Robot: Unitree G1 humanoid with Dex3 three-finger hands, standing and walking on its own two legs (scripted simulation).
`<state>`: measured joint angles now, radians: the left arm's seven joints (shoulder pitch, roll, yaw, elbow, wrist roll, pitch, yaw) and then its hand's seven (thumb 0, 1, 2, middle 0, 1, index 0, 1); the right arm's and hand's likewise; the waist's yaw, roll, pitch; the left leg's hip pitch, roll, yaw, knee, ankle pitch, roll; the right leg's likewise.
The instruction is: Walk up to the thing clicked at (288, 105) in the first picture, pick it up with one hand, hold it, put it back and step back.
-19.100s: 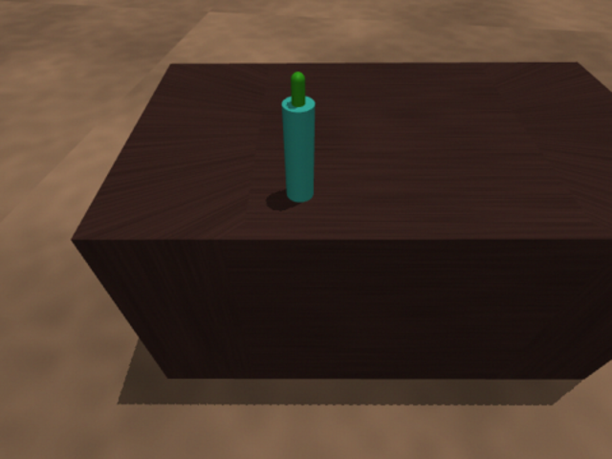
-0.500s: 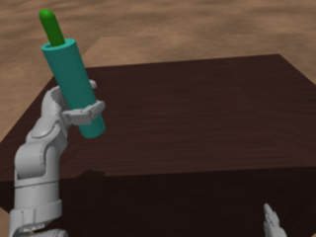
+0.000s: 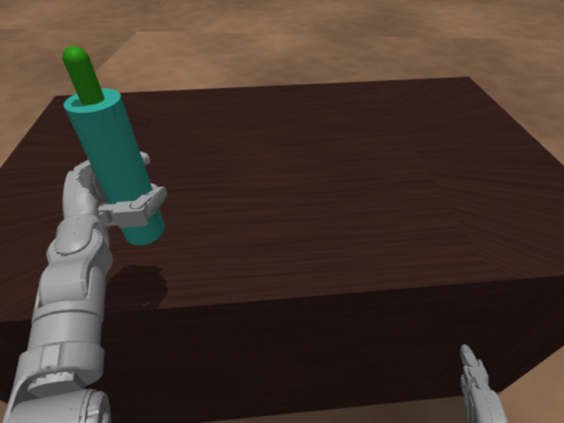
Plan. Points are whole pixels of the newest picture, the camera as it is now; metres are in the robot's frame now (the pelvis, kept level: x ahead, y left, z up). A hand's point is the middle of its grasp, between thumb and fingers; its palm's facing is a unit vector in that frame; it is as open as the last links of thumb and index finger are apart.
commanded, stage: crouch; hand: left
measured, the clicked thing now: (116, 158) +0.41 +0.21 +0.21
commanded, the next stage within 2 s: lower in 0.56 s
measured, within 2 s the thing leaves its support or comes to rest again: rests again in 1.28 s
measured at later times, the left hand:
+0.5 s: hand (147, 197) +0.44 +0.21 +0.11, palm faces +0.21 -0.98 -0.03, open 8.1 cm
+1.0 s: hand (159, 217) +0.46 +0.20 +0.05, palm faces +0.20 -0.98 -0.01, open 8.1 cm
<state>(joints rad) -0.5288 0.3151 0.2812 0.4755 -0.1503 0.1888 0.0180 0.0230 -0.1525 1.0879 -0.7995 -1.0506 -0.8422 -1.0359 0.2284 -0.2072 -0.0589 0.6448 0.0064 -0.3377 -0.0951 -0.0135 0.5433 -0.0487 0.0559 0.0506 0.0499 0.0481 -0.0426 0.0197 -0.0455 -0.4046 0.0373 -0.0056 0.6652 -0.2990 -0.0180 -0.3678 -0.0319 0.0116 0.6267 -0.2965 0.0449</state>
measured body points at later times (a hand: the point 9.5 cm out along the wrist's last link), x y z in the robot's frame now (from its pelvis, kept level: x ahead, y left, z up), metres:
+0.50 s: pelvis +0.01 +0.00 +0.00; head +0.04 +0.01 +0.45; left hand +0.43 +0.26 +0.11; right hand +0.17 -0.26 -0.06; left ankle +0.03 +0.13 -0.72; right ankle +0.02 -0.15 -0.72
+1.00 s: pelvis +0.00 +0.00 -0.02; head +0.07 +0.01 +0.42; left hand +0.44 +0.25 +0.06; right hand +0.16 -0.27 -0.07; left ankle +0.03 +0.13 -0.72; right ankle +0.02 -0.15 -0.72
